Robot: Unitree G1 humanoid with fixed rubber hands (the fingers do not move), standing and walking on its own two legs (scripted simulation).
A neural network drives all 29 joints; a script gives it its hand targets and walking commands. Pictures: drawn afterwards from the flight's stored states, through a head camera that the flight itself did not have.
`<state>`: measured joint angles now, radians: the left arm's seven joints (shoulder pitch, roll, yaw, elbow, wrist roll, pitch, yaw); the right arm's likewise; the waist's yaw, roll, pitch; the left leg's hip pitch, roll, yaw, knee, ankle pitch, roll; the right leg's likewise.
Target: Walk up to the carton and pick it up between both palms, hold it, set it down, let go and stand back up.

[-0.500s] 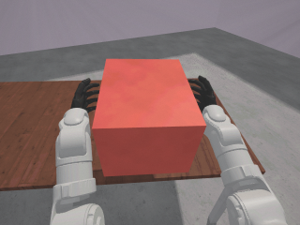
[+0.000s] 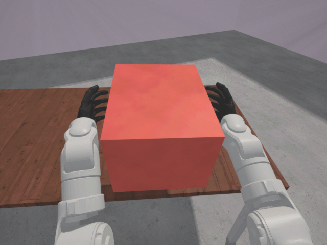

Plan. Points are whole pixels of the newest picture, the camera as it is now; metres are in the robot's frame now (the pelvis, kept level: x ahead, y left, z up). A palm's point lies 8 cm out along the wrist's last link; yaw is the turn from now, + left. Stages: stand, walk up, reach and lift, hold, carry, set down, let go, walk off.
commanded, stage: hold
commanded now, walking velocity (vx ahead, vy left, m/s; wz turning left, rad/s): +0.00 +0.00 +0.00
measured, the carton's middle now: (158, 122) +0.41 +0.02 +0.13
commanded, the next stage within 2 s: set down in 0.20 s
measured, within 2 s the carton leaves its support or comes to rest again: neither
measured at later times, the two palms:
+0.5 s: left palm (89, 112) +0.35 +0.18 +0.21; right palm (228, 109) +0.37 -0.15 +0.20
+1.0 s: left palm (102, 120) +0.39 +0.17 +0.16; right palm (226, 116) +0.40 -0.16 +0.16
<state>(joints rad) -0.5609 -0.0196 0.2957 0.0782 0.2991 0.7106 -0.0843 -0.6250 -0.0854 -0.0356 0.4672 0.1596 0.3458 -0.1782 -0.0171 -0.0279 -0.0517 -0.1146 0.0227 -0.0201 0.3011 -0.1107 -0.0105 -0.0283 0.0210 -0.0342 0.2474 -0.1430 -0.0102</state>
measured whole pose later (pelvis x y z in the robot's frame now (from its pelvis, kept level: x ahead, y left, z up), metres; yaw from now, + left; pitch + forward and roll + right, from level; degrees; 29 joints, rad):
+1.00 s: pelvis +0.02 -0.01 +0.00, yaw +0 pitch -3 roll +0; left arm -0.54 -0.06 0.33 0.23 0.34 0.41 -0.08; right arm -0.61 -0.07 -0.09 0.63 0.02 0.01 -0.14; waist -0.02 -0.03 -0.01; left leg -0.10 0.02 -0.02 0.26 -0.12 -0.02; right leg -0.02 0.02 -0.03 0.22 -0.16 -0.01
